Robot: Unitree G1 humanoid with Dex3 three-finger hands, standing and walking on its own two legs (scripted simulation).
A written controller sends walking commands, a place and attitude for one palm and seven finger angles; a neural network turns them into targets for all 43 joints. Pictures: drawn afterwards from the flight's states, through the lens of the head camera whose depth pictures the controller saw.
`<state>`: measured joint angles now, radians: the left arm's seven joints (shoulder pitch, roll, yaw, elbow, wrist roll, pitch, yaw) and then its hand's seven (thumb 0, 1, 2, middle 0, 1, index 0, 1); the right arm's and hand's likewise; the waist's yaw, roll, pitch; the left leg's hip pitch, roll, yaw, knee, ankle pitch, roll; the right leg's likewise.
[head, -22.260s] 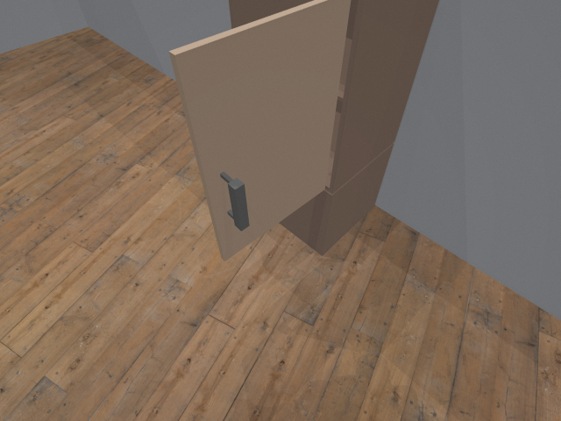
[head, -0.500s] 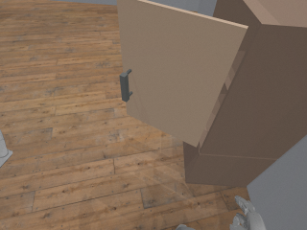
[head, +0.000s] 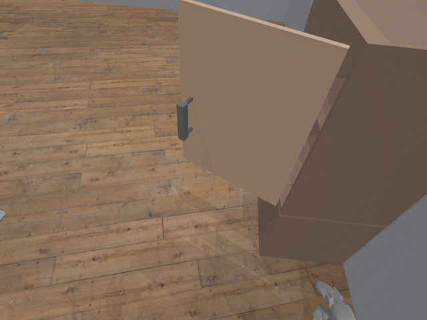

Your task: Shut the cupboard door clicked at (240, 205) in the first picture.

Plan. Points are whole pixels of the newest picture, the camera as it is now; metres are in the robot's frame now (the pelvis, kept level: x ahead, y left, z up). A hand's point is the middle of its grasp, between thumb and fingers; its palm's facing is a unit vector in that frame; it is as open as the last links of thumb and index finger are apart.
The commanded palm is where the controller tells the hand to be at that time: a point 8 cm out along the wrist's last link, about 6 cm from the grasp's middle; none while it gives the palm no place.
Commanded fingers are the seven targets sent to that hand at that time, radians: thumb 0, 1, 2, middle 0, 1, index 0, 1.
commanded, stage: step back with the hand held close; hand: left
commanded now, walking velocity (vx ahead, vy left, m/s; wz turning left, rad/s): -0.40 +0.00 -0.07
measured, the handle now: (186, 118) +0.73 +0.16 -0.09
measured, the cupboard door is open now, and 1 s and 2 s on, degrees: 64 64 64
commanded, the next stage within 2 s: stop stepping back and stand still in 0.36 s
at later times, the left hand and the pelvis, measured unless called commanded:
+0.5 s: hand out of the picture +0.06 +0.26 +0.16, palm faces +0.38 -0.80 -0.47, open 7.4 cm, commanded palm +0.00 +0.29 +0.19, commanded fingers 0.00 0.90 0.90 -0.20 -0.30 -0.20 -0.30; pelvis -0.15 +0.00 +0.01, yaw -3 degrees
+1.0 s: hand out of the picture -0.09 +0.30 +0.17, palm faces +0.50 -0.79 -0.36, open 7.4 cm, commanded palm -0.17 +0.32 +0.19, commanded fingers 0.00 0.90 0.90 -0.20 -0.30 -0.20 -0.30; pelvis -0.31 +0.02 +0.00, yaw +0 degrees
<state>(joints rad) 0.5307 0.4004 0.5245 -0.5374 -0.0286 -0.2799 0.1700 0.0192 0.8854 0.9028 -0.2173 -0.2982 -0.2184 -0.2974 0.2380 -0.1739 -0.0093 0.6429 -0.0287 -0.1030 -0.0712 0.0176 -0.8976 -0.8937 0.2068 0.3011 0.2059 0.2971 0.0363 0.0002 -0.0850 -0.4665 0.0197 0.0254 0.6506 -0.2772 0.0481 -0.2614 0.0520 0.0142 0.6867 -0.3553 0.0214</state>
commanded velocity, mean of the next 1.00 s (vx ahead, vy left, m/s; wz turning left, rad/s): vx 0.02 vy -0.03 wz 0.03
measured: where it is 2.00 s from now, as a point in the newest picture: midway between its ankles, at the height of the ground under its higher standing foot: outside the picture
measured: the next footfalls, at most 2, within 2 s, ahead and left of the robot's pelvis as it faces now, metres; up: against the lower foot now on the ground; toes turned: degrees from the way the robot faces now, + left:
left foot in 0.38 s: -0.04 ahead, +0.08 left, +0.00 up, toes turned -1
right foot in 0.66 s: -0.22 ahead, -0.12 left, +0.01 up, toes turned -4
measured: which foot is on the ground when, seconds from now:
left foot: down 0.00-0.16, up 0.18-0.36, down 0.38-0.68, up 0.70-0.90, down 0.92-1.00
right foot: down 0.00-0.46, up 0.48-0.64, down 0.66-0.92, up 0.94-1.00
